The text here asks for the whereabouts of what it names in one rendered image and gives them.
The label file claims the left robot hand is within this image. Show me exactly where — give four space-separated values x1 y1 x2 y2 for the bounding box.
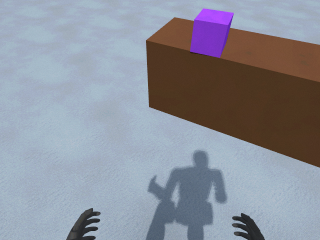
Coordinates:
66 208 101 240

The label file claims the right robot hand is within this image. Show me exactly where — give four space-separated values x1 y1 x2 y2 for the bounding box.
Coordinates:
232 213 265 240

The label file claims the pedestal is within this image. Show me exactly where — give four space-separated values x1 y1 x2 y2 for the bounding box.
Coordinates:
146 17 320 168

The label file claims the carton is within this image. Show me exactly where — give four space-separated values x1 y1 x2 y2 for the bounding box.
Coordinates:
190 8 234 58

